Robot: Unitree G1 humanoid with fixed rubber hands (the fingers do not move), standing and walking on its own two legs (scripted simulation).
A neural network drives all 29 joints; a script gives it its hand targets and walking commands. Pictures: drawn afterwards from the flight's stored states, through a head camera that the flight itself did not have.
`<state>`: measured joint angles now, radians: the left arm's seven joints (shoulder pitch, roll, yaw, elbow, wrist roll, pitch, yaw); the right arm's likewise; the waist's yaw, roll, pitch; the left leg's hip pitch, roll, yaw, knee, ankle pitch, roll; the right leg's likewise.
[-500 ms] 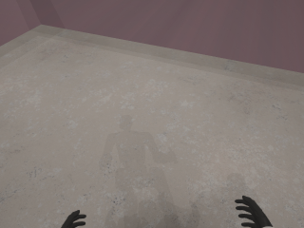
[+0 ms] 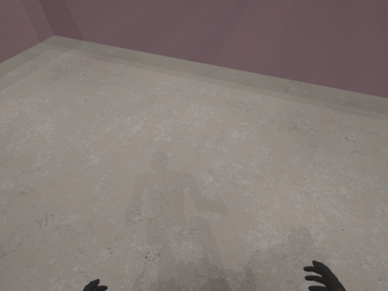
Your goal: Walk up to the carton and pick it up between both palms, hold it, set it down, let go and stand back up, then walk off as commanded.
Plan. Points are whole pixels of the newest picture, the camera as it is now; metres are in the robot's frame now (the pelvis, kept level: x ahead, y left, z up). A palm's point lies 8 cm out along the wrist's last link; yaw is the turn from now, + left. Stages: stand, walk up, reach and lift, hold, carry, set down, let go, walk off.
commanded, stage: stand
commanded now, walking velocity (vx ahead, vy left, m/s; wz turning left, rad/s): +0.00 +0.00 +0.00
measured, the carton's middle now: out of the picture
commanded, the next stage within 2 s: none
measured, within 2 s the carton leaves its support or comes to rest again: neither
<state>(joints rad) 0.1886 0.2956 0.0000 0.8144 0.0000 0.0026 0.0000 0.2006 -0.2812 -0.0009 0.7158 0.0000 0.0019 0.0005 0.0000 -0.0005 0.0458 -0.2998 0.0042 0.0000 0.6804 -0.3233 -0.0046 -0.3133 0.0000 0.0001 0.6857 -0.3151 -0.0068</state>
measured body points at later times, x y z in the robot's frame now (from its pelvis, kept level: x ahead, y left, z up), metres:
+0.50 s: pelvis -0.02 +0.00 +0.01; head -0.02 +0.00 +0.46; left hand +0.08 +0.28 -0.12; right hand +0.10 -0.26 -0.10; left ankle +0.03 +0.12 -0.72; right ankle +0.04 -0.12 -0.72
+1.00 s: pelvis -0.02 +0.00 +0.01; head -0.02 +0.00 +0.46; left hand +0.07 +0.28 -0.12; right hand +0.09 -0.26 -0.11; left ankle +0.03 +0.12 -0.72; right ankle +0.04 -0.12 -0.72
